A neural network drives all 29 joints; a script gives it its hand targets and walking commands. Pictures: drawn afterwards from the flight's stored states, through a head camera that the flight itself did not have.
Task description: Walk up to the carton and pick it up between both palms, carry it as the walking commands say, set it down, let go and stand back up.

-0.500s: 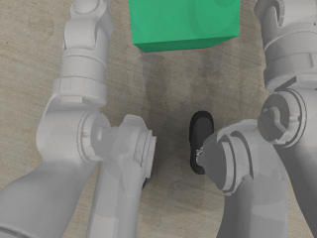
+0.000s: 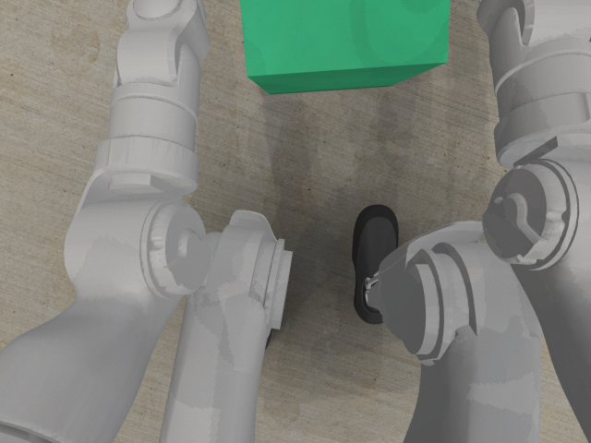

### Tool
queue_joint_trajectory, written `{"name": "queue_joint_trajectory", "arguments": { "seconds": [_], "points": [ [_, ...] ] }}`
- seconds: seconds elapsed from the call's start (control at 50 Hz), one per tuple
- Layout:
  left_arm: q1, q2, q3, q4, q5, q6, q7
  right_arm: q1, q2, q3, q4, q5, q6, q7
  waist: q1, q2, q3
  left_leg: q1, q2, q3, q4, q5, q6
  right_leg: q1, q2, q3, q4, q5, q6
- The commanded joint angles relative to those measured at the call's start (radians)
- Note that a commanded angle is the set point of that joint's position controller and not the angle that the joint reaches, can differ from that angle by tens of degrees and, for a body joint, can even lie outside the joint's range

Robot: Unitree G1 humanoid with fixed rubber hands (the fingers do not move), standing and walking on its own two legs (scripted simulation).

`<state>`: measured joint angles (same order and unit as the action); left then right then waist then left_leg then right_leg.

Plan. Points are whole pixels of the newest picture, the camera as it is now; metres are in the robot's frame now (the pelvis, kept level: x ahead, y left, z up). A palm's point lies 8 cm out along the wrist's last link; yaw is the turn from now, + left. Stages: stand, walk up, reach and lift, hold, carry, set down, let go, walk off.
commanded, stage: set down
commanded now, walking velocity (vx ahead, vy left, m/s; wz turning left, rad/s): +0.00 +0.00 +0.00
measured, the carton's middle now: out of the picture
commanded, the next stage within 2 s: let go in 1.94 s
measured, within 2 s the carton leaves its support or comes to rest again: neither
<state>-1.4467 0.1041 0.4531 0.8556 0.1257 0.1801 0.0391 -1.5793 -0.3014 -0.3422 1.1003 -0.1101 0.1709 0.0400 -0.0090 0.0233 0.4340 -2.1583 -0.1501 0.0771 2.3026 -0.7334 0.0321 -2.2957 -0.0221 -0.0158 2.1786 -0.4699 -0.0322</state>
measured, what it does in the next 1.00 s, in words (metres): rises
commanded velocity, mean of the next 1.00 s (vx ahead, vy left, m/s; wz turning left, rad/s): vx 0.00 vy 0.00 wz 0.00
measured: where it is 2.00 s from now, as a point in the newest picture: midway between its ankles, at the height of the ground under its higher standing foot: (313, 300)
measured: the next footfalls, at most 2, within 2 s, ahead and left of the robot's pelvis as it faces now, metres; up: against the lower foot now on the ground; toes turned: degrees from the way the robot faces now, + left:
none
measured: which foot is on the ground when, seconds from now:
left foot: down 0.00-1.00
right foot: down 0.00-1.00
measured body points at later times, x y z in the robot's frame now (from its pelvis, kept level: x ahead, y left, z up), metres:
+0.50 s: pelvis -0.01 +0.00 +0.00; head +0.36 -0.01 +0.25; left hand +0.56 +0.14 -0.17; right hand +0.56 -0.21 -0.17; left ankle +0.08 +0.09 -0.33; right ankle +0.14 -0.11 -0.33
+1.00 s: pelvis +0.00 +0.00 +0.06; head +0.35 -0.03 +0.34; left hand +0.57 +0.14 -0.06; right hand +0.57 -0.22 -0.06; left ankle +0.08 +0.09 -0.33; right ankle +0.14 -0.11 -0.33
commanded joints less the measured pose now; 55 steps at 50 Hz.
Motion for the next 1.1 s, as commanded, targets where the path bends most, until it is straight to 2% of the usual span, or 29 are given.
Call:
{"name": "queue_joint_trajectory", "arguments": {
  "seconds": [0.0,0.06,0.1,0.16,0.2,0.22,0.28,0.32,0.38,0.42,0.58,0.74,0.82,0.94,1.08],
  "points": [
    [-0.318,-0.658,-0.323,0.122,-0.033,0.049,-0.188,-0.159,0.708,0.185,0.057,0.026,0.014,0.155,-0.013,0.044,-0.834,0.191,0.007,-0.087,-0.289,0.249,-0.052,0.666,0.082,0.039,-0.043,0.187,-0.008],
    [-0.301,-0.547,-0.291,0.126,-0.031,0.034,-0.158,-0.142,0.593,0.152,0.066,0.019,-0.002,0.126,-0.012,0.038,-0.858,0.213,0.013,-0.084,-0.289,0.254,-0.057,0.677,0.077,0.036,-0.043,0.189,0.001],
    [-0.278,-0.426,-0.253,0.133,-0.025,0.021,-0.125,-0.124,0.461,0.113,0.076,0.01,-0.018,0.093,-0.009,0.03,-0.877,0.233,0.018,-0.081,-0.292,0.257,-0.062,0.691,0.074,0.033,-0.044,0.188,0.008],
    [-0.229,-0.161,-0.207,0.142,-0.039,-0.009,-0.049,-0.103,0.161,0.06,0.075,0.014,-0.056,0.016,-0.003,0.01,-0.936,0.275,0.028,-0.08,-0.296,0.277,-0.07,0.741,0.07,0.032,-0.048,0.203,0.021],
    [-0.193,0.06,-0.202,0.145,-0.077,-0.041,0.02,-0.096,-0.076,0.061,0.047,0.049,-0.095,-0.056,-0.001,-0.012,-1.003,0.304,0.035,-0.085,-0.296,0.318,-0.074,0.806,0.064,0.035,-0.051,0.246,0.025],
    [-0.197,0.13,-0.214,0.128,-0.108,-0.059,0.052,-0.12,-0.137,0.076,0.02,0.074,-0.116,-0.086,0.0,-0.024,-1.048,0.309,0.037,-0.088,-0.293,0.355,-0.076,0.833,0.06,0.037,-0.047,0.286,0.024],
    [-0.277,0.213,-0.292,0.091,-0.226,-0.103,0.104,-0.222,-0.156,0.143,0.003,0.174,-0.149,-0.126,-0.005,-0.054,-1.204,0.298,0.049,-0.089,-0.275,0.463,-0.076,0.899,0.041,0.043,-0.024,0.426,0.017],
    [-0.297,0.242,-0.321,0.101,-0.266,-0.11,0.118,-0.234,-0.182,0.174,0.034,0.222,-0.15,-0.129,-0.002,-0.041,-1.241,0.314,0.06,-0.094,-0.276,0.474,-0.077,0.877,0.03,0.047,-0.024,0.421,0.011],
    [-0.339,0.252,-0.353,0.103,-0.299,-0.108,0.126,-0.271,-0.211,0.204,0.034,0.277,-0.149,-0.124,0.005,-0.008,-1.246,0.323,0.075,-0.098,-0.292,0.431,-0.075,0.83,0.021,0.053,-0.037,0.358,0.004],
    [-0.355,0.253,-0.363,0.115,-0.317,-0.103,0.125,-0.3,-0.225,0.221,0.033,0.296,-0.148,-0.12,0.012,-0.01,-1.228,0.301,0.083,-0.098,-0.302,0.394,-0.07,0.822,0.018,0.056,-0.041,0.326,0.004],
    [-0.321,0.278,-0.342,0.195,-0.317,-0.091,0.102,-0.262,-0.255,0.211,0.108,0.281,-0.135,-0.11,0.009,-0.045,-1.149,0.222,0.09,-0.09,-0.322,0.283,-0.057,0.813,0.019,0.062,-0.062,0.248,0.01],
    [-0.312,0.287,-0.35,-0.009,-0.332,-0.062,0.131,-0.261,-0.275,0.203,-0.08,0.265,-0.1,-0.127,-0.001,-0.049,-1.528,0.444,0.066,-0.07,-0.358,0.413,-0.061,1.008,0.04,0.027,-0.106,0.362,0.012],
    [-0.253,0.279,-0.311,-0.036,-0.304,-0.036,0.138,-0.22,-0.253,0.188,-0.119,0.241,-0.069,-0.123,0.015,-0.067,-1.474,0.418,0.062,-0.065,-0.417,0.396,-0.057,0.998,0.053,0.022,-0.162,0.338,0.013],
    [-0.176,0.26,-0.245,-0.025,-0.257,-0.028,0.121,-0.16,-0.207,0.161,-0.125,0.203,-0.05,-0.106,0.04,-0.086,-1.409,0.349,0.058,-0.057,-0.51,0.38,-0.055,1.005,0.081,0.028,-0.261,0.33,0.007],
    [-0.145,0.255,-0.214,-0.054,-0.237,-0.014,0.097,-0.131,-0.192,0.135,-0.16,0.162,-0.021,-0.101,0.043,-0.088,-1.439,0.358,0.058,-0.047,-0.632,0.364,-0.062,1.105,0.099,0.032,-0.39,0.323,0.003]
  ]
}}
